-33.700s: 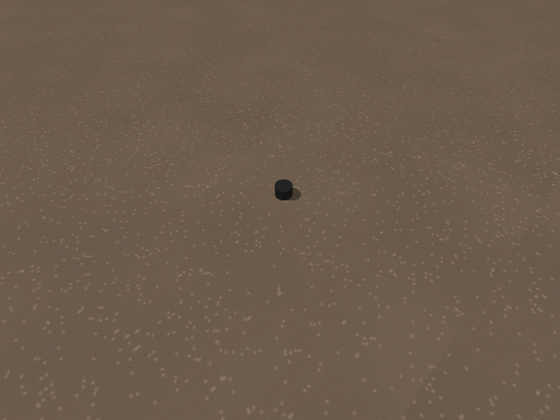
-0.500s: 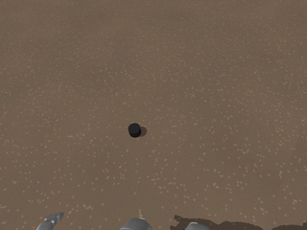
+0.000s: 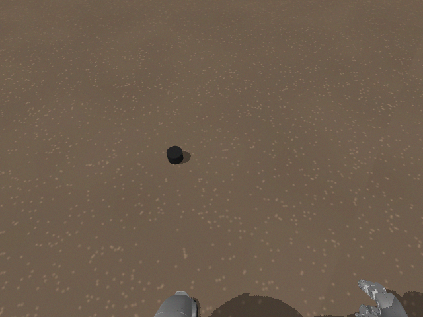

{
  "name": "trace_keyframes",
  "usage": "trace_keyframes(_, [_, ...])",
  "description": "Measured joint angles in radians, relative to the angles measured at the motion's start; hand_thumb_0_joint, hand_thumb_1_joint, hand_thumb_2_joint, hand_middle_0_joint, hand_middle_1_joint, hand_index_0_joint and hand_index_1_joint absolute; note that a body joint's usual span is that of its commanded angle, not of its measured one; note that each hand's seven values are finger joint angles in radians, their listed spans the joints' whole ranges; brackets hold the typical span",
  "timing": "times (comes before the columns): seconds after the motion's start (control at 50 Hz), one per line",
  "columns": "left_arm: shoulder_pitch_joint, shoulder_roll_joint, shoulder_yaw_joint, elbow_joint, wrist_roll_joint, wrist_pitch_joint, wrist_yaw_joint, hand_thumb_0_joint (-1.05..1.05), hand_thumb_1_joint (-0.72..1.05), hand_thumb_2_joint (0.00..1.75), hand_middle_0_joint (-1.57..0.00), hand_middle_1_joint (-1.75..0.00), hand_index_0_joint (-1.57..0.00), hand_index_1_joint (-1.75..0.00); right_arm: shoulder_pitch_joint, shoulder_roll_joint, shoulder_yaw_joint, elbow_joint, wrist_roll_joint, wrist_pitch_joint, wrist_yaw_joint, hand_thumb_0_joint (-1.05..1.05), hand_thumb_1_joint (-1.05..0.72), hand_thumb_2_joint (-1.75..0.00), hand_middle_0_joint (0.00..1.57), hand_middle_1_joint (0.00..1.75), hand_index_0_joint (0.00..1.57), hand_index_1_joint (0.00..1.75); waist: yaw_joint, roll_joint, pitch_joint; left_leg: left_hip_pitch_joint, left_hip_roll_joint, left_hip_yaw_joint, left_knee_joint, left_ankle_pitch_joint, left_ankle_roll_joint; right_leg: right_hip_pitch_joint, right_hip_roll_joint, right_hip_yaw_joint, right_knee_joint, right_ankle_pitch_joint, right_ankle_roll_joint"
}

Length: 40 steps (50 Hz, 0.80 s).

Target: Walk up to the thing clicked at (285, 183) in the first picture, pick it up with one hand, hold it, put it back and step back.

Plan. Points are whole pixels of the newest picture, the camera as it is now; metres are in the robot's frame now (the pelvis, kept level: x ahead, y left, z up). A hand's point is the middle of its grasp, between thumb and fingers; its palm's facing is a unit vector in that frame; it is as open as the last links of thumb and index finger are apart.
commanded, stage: step back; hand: left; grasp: from above
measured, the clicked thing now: (175, 155) +1.00 +0.29 -0.72
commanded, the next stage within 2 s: stand in 1.14 s
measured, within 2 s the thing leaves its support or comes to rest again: neither
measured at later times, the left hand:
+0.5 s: hand out of the picture +0.00 +0.28 -0.13, palm faces +0.05 -0.92 -0.38, open 7.4 cm
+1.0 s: hand out of the picture +0.04 +0.28 -0.14, palm faces +0.08 -0.93 -0.36, open 7.4 cm
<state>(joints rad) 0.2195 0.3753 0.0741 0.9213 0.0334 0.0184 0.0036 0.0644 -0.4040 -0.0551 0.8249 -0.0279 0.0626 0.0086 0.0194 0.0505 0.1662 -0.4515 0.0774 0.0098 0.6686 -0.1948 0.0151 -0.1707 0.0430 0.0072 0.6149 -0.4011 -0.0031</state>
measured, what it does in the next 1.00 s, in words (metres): steps on the spot: left foot, then left foot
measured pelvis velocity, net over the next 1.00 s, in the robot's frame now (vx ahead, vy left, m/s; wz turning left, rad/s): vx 0.00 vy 0.01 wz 0.08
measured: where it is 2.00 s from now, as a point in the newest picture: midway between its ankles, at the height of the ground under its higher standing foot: outside the picture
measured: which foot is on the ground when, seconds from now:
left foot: down 0.00-0.00, up 0.02-0.24, down 0.26-0.54, up 0.56-0.76, down 0.78-1.00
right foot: down 0.00-1.00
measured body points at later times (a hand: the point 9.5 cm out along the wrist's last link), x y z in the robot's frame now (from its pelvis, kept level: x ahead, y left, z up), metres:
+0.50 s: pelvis -0.06 -0.01 +0.01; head -0.05 +0.00 +0.46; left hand +0.00 +0.32 -0.11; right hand +0.01 -0.31 -0.11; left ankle -0.04 +0.13 -0.72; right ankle -0.03 -0.12 -0.72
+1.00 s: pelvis +0.00 +0.01 +0.01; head +0.02 +0.02 +0.46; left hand +0.04 +0.33 -0.12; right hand +0.13 -0.27 -0.11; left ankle +0.01 +0.14 -0.72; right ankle -0.02 -0.12 -0.72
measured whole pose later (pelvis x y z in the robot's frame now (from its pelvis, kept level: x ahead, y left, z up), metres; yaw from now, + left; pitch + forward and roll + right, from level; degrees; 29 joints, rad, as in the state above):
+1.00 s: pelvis +0.00 +0.01 +0.01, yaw +4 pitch -2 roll -1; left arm 0.15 0.38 0.04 1.05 0.01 -0.02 -0.01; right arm 0.09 -0.33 -0.03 1.03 -0.01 -0.01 0.01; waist 0.02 -0.01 0.08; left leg -0.27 0.03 0.01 0.58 -0.27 -0.01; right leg -0.18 -0.01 -0.01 0.55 -0.34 0.01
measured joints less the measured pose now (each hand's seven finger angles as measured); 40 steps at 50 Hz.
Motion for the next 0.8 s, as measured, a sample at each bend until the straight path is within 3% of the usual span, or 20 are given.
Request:
trace_keyframes(0.04, [0.024, -0.008, -0.003, 0.01, 0.013, 0.001, -0.006, 0.01, 0.9, 0.9, -0.21, -0.3, -0.2, -0.3, 0.021, 0.004, -0.008, 0.023, 0.004, 0.013, -0.006, 0.0, -0.9, -0.9, 0.2, 0.3, 0.21, 0.3, 0.013, -0.004, -0.022, -0.036, -0.059, -0.066, 0.104, -0.176, -0.011, -0.03, -0.01, 0.004, 0.031, 0.003, -0.014])
trace_keyframes(0.06, [0.038, -0.009, -0.003, 0.012, 0.013, 0.001, -0.006, 0.01, 0.9, 0.9, -0.21, -0.3, -0.2, -0.3, 0.035, 0.006, -0.008, 0.033, 0.006, 0.017, -0.006, 0.0, -0.9, -0.9, 0.2, 0.3, 0.21, 0.3, 0.026, -0.017, -0.033, -0.052, -0.094, -0.094, 0.185, -0.218, -0.017, -0.042, -0.023, 0.017, 0.038, 0.007, -0.02])
trace_keyframes(0.12, [0.053, -0.015, -0.003, 0.023, 0.016, -0.001, 0.001, 0.01, 0.9, 0.9, -0.21, -0.3, -0.21, -0.3, 0.08, -0.001, -0.009, 0.057, 0.015, 0.006, -0.005, 0.0, -0.9, -0.9, 0.2, 0.3, 0.21, 0.3, 0.024, -0.023, -0.051, -0.06, -0.149, -0.138, 0.353, -0.234, -0.025, -0.056, -0.05, 0.017, 0.026, 0.035, -0.016])
trace_keyframes(0.18, [0.048, -0.011, 0.001, 0.016, 0.022, -0.01, -0.003, 0.01, 0.9, 0.9, -0.21, -0.3, -0.21, -0.3, 0.131, -0.007, -0.012, 0.085, 0.008, -0.005, 0.0, 0.0, -0.9, -0.9, 0.2, 0.3, 0.21, 0.3, 0.015, -0.018, -0.069, 0.011, -0.129, -0.115, 0.3, -0.252, -0.033, -0.073, -0.066, -0.003, 0.027, 0.046, -0.01])
trace_keyframes(0.24, [0.03, 0.004, 0.004, 0.0, 0.023, -0.019, -0.008, 0.01, 0.9, 0.9, -0.21, -0.3, -0.21, -0.3, 0.169, -0.004, -0.014, 0.125, 0.0, -0.012, 0.01, 0.01, -0.9, -0.9, 0.2, 0.3, 0.21, 0.3, 0.008, -0.021, -0.082, 0.125, -0.091, -0.064, 0.1, -0.285, -0.031, -0.093, -0.081, -0.034, 0.051, 0.04, -0.006])
trace_keyframes(0.3, [0.009, 0.026, 0.004, -0.002, 0.013, -0.011, -0.01, 0.01, 0.9, 0.9, -0.21, -0.3, -0.21, -0.3, 0.173, 0.024, -0.017, 0.165, -0.006, -0.032, 0.011, 0.01, -0.9, -0.9, 0.2, 0.3, 0.21, 0.3, 0.012, -0.075, -0.069, 0.205, -0.12, -0.024, -0.058, -0.117, -0.018, -0.111, -0.119, -0.012, 0.103, 0.015, -0.002])
trace_keyframes(0.36, [0.005, 0.029, 0.003, 0.032, -0.002, 0.0, -0.014, 0.01, 0.9, 0.9, -0.21, -0.3, -0.2, -0.3, 0.183, 0.043, -0.007, 0.166, -0.011, -0.056, 0.018, 0.01, -0.9, -0.9, 0.2, 0.3, 0.21, 0.3, -0.005, -0.081, -0.095, 0.201, -0.112, -0.021, -0.065, -0.112, 0.009, -0.148, -0.082, 0.018, 0.191, -0.085, -0.017])
trace_keyframes(0.42, [0.0, 0.036, 0.005, 0.051, -0.009, -0.007, -0.023, 0.01, 0.9, 0.9, -0.21, -0.3, -0.2, -0.3, 0.184, 0.061, 0.004, 0.16, -0.013, -0.077, 0.018, 0.01, -0.9, -0.9, 0.2, 0.3, 0.21, 0.3, -0.019, -0.09, -0.105, 0.211, -0.099, -0.022, -0.097, -0.093, 0.005, -0.163, -0.068, 0.018, 0.208, -0.081, -0.023])
trace_keyframes(0.48, [-0.002, 0.03, 0.007, 0.065, -0.008, -0.023, -0.029, 0.01, 0.91, 0.9, -0.21, -0.3, -0.2, -0.3, 0.174, 0.06, 0.004, 0.155, -0.013, -0.075, 0.022, 0.01, -0.9, -0.9, 0.2, 0.3, 0.21, 0.3, -0.029, -0.077, -0.111, 0.21, -0.076, -0.026, -0.095, -0.094, -0.009, -0.123, -0.063, -0.01, 0.082, -0.039, -0.02])
trace_keyframes(0.54, [-0.006, 0.01, 0.009, 0.073, 0.003, -0.042, -0.024, 0.01, 0.91, 0.9, -0.21, -0.3, -0.2, -0.3, 0.166, 0.044, 0.001, 0.154, -0.004, -0.055, 0.017, 0.01, -0.9, -0.9, 0.2, 0.3, 0.21, 0.3, -0.026, -0.035, -0.111, 0.182, -0.047, -0.057, -0.011, -0.172, -0.015, -0.079, -0.029, -0.04, -0.02, 0.11, -0.021])
trace_keyframes(0.58, [-0.003, -0.002, 0.005, 0.069, 0.011, -0.05, -0.023, 0.01, 0.9, 0.9, -0.21, -0.3, -0.2, -0.3, 0.164, 0.04, -0.002, 0.163, -0.002, -0.045, 0.008, 0.01, -0.9, -0.9, 0.2, 0.3, 0.21, 0.3, -0.013, -0.03, -0.121, 0.136, -0.075, -0.091, 0.101, -0.262, -0.008, -0.079, -0.029, -0.047, -0.016, 0.099, -0.032])
trace_keyframes(0.62, [-0.001, -0.016, 0.001, 0.066, 0.01, -0.057, -0.021, 0.01, 0.9, 0.9, -0.21, -0.3, -0.2, -0.3, 0.163, 0.029, -0.006, 0.167, 0.001, -0.049, 0.006, 0.01, -0.9, -0.9, 0.2, 0.3, 0.21, 0.3, -0.001, -0.027, -0.116, 0.097, -0.092, -0.095, 0.182, -0.268, -0.006, -0.061, -0.037, -0.051, -0.036, 0.098, -0.036])
trace_keyframes(0.7, [0.005, -0.027, -0.009, 0.067, 0.008, -0.066, -0.021, 0.01, 0.9, 0.9, -0.21, -0.3, -0.21, -0.3, 0.157, 0.008, -0.013, 0.17, 0.0, -0.063, 0.01, 0.01, -0.9, -0.9, 0.2, 0.3, 0.21, 0.3, 0.01, -0.022, -0.105, 0.077, -0.073, -0.073, 0.139, -0.247, -0.011, -0.037, -0.053, -0.058, -0.065, 0.101, -0.017])
trace_keyframes(0.76, [0.0, -0.016, -0.015, 0.071, 0.003, -0.057, -0.021, 0.01, 0.9, 0.9, -0.21, -0.3, -0.21, -0.3, 0.148, 0.006, -0.015, 0.175, 0.0, -0.071, 0.012, 0.01, -0.9, -0.9, 0.2, 0.3, 0.2, 0.3, 0.008, -0.035, -0.096, 0.124, -0.056, -0.029, -0.023, -0.175, -0.012, -0.038, -0.073, -0.063, -0.036, 0.072, -0.002])
trace_keyframes(0.8, [-0.01, -0.006, -0.019, 0.074, -0.007, -0.046, -0.018, 0.01, 0.9, 0.9, -0.21, -0.3, -0.21, -0.3, 0.132, 0.013, -0.018, 0.181, -0.003, -0.078, 0.006, 0.0, -0.9, -0.9, 0.2, 0.3, 0.2, 0.3, 0.007, -0.054, -0.081, 0.155, -0.069, -0.011, -0.095, -0.025, -0.017, -0.05, -0.095, -0.056, 0.015, 0.038, 0.012])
